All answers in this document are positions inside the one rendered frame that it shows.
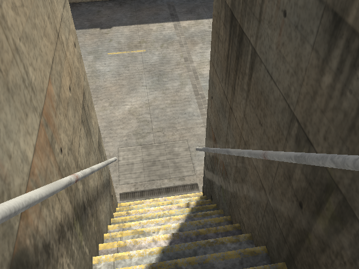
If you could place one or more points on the stairs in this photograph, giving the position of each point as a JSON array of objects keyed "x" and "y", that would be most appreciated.
[{"x": 178, "y": 232}]

